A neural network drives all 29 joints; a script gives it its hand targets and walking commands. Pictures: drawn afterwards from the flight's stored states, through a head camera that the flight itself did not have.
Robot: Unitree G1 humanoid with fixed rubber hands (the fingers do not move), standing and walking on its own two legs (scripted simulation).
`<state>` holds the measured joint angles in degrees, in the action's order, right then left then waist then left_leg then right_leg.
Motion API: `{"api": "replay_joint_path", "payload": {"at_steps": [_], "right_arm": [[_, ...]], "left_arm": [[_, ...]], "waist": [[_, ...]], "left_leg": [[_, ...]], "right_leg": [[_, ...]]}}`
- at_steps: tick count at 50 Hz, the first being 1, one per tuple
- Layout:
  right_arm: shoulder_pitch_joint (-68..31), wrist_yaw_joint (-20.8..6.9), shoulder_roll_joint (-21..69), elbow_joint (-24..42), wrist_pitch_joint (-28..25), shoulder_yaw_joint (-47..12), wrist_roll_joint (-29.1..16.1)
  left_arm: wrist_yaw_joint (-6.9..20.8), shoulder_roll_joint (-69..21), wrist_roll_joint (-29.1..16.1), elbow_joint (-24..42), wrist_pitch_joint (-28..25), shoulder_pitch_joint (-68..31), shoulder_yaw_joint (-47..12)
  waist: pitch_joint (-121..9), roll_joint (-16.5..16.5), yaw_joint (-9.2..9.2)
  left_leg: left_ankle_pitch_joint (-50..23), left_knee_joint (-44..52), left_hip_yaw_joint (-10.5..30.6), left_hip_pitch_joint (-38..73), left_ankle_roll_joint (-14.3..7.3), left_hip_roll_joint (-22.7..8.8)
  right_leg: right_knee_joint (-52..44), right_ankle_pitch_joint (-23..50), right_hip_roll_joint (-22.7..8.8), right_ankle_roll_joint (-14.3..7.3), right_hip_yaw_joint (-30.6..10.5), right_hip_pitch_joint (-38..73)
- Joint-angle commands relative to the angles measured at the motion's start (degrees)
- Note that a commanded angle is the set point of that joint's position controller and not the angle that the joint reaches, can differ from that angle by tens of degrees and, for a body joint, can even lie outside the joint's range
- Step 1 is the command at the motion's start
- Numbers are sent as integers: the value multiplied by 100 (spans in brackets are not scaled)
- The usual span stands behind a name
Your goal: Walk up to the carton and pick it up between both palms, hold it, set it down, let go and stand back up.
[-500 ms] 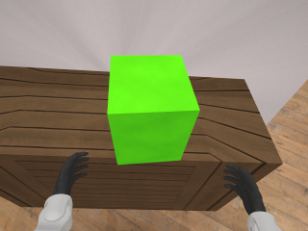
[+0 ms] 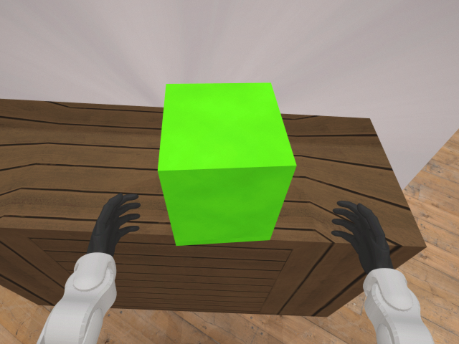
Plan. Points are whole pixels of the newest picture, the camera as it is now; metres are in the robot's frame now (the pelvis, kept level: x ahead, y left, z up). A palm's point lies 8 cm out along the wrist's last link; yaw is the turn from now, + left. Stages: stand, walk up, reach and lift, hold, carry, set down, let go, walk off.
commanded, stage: reach and lift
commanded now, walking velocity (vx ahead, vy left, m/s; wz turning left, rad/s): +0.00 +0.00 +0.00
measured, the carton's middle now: (221, 167) +0.43 +0.04 +0.04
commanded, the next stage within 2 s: none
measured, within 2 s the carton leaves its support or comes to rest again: neither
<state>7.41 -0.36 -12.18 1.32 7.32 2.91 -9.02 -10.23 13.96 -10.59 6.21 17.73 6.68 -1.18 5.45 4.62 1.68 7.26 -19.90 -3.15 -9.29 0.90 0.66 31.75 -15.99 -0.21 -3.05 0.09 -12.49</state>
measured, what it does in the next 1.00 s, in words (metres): stands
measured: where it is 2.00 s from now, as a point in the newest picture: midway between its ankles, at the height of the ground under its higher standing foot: outside the picture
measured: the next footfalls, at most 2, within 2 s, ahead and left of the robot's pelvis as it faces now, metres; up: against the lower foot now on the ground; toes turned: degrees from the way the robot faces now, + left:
none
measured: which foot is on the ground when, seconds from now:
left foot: down 0.00-1.00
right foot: down 0.00-1.00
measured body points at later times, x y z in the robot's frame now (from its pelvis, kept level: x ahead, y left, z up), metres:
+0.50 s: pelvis +0.00 +0.00 +0.00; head +0.01 +0.00 +0.45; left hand +0.31 +0.23 +0.11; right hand +0.34 -0.19 +0.11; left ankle +0.04 +0.15 -0.74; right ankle +0.02 -0.07 -0.74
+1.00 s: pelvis +0.00 +0.00 +0.00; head +0.02 +0.01 +0.45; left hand +0.37 +0.23 +0.15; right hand +0.41 -0.18 +0.16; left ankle +0.04 +0.15 -0.74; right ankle +0.02 -0.07 -0.74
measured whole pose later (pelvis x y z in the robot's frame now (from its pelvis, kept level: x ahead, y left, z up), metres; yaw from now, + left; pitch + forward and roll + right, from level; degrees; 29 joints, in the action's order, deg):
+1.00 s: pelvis +0.00 +0.00 +0.00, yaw +0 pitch -3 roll +3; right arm -35.7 1.9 -20.1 -22.0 22.5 1.3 -18.1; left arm -8.6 13.9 -10.6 -4.3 41.9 -30.7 9.4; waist 5.5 4.0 2.1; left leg 7.0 -19.6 -3.1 -9.6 1.1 0.6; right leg 30.9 -15.4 -0.2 -2.7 0.1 -12.5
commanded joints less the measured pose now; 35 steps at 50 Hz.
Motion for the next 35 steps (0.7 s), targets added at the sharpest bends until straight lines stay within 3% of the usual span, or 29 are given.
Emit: {"api": "replay_joint_path", "payload": {"at_steps": [1, 2, 3, 4, 5, 6, 7, 9, 10, 12, 14, 15, 16, 18, 19, 20, 22, 24, 25, 28, 29, 30, 32, 33, 34, 35], "right_arm": [[-1458, 274, -1026, 1429, 31, -107, -869], [-1426, 291, -1026, 1478, 60, -175, -920], [-1456, 300, -1007, 1397, 106, -215, -1014], [-1770, 306, -1209, 1265, 183, -88, -1055], [-1551, 317, -1152, 1212, 238, -205, -1086], [-1637, 316, -1314, 1164, 263, -82, -1089], [-1956, 356, -1223, 1250, 304, -199, -1127], [-1996, 362, -1315, 1234, 353, -223, -1201], [-2359, 349, -1267, 1358, 394, -307, -1263], [-2588, 312, -1392, 1062, 501, -275, -1332], [-2924, 336, -1283, 1226, 548, -219, -1240], [-3005, 336, -1363, 1127, 606, -159, -1230], [-3055, 317, -1377, 1104, 612, -205, -1260], [-3171, 248, -1479, 428, 794, -184, -1323], [-3755, 254, -1472, 449, 872, -184, -1299], [-3855, 219, -1428, 8, 967, -81, -1231], [-3988, 286, -1353, 38, 1062, -278, -1329], [-4063, 251, -1628, 121, 1038, -159, -1409], [-4359, 286, -1578, 71, 1076, -201, -1399], [-4818, 333, -1668, -466, 1200, -33, -1282], [-4891, 327, -1712, -566, 1212, -116, -1332], [-4977, 329, -1709, -841, 1253, -126, -1370], [-5139, 321, -1732, -550, 1203, -184, -1497], [-5365, 306, -1766, -732, 1199, -86, -1467], [-5371, 331, -1802, -174, 1095, -180, -1488], [-5565, 332, -1814, -533, 1156, -210, -1566]], "left_arm": [[52, 387, -266, 1422, 226, -1473, 904], [74, 269, -218, 1447, 306, -1324, 943], [94, 251, -226, 1625, 395, -1351, 949], [73, 239, -220, 1643, 523, -1604, 914], [107, 176, -181, 1662, 627, -1398, 947], [144, 217, -190, 1776, 698, -1479, 971], [221, 238, -205, 1637, 756, -1724, 1031], [271, 229, -170, 1606, 870, -1724, 1081], [270, 335, -215, 1653, 886, -1993, 1213], [241, 234, -199, 1637, 985, -2293, 1055], [238, 342, -320, 1567, 1048, -2630, 1241], [221, 451, -309, 1591, 1071, -2762, 1228], [185, 436, -269, 1523, 1119, -2724, 1319], [162, 363, -179, 1332, 1252, -2844, 1241], [159, 445, -218, 1099, 1353, -3364, 1344], [158, 384, -250, 1006, 1380, -3575, 1219], [207, 367, -214, 699, 1590, -3569, 1304], [151, 388, -120, 874, 1730, -3577, 1402], [142, 532, -99, 833, 1764, -3815, 1515], [161, 503, -31, 509, 1938, -4331, 1435], [172, 497, 37, 344, 2028, -4382, 1483], [192, 562, 11, 313, 2043, -4492, 1444], [183, 556, -2, 546, 2050, -4614, 1503], [177, 477, -24, 355, 2073, -4769, 1407], [152, 578, -89, 654, 2033, -4653, 1523], [155, 656, -47, 436, 2066, -4857, 1533]], "waist": [[-1584, -271, 381], [-1595, -191, 508], [-1675, -377, 443], [-1745, -474, 379], [-1698, -394, 434], [-1826, -449, 324], [-1751, -364, 374], [-1951, -351, 324], [-1999, -302, 474], [-1938, -432, 356], [-2116, -316, 478], [-2102, -381, 378], [-2115, -261, 541], [-1832, -556, 451], [-2004, -392, 568], [-1808, -423, 387], [-1809, -262, 507], [-2202, -206, 486], [-2203, -169, 585], [-2139, -380, 402], [-2187, -254, 481], [-2038, -416, 412], [-2473, -331, 459], [-2407, -304, 400], [-2858, -57, 543], [-2822, -313, 536]], "left_leg": [[-300, 337, 59, 523, -145, -62], [-499, 341, 82, 644, -152, -93], [-646, 325, 38, 612, -105, -56], [-647, 335, 110, 774, -91, -87], [-956, 299, 104, 908, -93, -101], [-1226, 214, 134, 1018, -57, -100], [-1065, 194, 92, 839, -82, -54], [-1332, 196, 111, 1070, -71, -61], [-1140, 186, 84, 905, -102, -48], [-918, 270, 132, 960, -69, -87], [-584, 251, 52, 610, -155, -75], [-531, 282, 94, 616, -145, -87], [-476, 318, 89, 604, -204, -104], [-421, 376, 170, 701, -175, -151], [-165, 399, 140, 458, -217, -164], [56, 437, 172, 386, -217, -178], [-94, 401, 93, 334, -258, -147], [-430, 387, 167, 570, -230, -163], [-403, 337, 139, 505, -233, -162], [-320, 297, 92, 433, -222, -161], [-392, 303, 83, 499, -258, -168], [-361, 310, 144, 454, -202, -165], [-682, 241, 119, 516, -175, -151], [-533, 211, 155, 425, -215, -150], [-934, 122, 87, 510, -248, -113], [-812, 120, 107, 390, -198, -115]], "right_leg": [[-1539, 1064, -194, 424, -729, 338], [-1537, 1188, -157, 423, -698, 316], [-1502, 1560, -220, 442, -751, 466], [-1469, 1399, -85, 397, -606, 349], [-1480, 1704, -79, 392, -596, 405], [-1452, 2012, -19, 349, -554, 376], [-1460, 2084, -97, 454, -623, 397], [-1483, 2194, -38, 400, -567, 515], [-1467, 2147, -58, 450, -623, 444], [-1518, 1557, -14, 381, -520, 186], [-1521, 1440, -144, 442, -736, 414], [-1469, 1365, -96, 411, -656, 283], [-1518, 1227, -109, 446, -716, 368], [-1540, 1038, -65, 323, -676, 140], [-1611, 594, -109, 346, -753, 140], [-1617, 416, -149, 337, -758, 63], [-1583, 634, -115, 355, -761, 150], [-1568, 949, -45, 356, -700, 347], [-1580, 886, -73, 398, -753, 312], [-1462, 1004, -31, 366, -653, 349], [-1445, 1087, 34, 359, -599, 274], [-1448, 1055, 7, 345, -592, 258], [-1472, 1354, 7, 375, -643, 500], [-1414, 1260, 5, 394, -579, 368], [-1346, 1793, 28, 442, -607, 625], [-1307, 1602, 65, 413, -597, 543]]}}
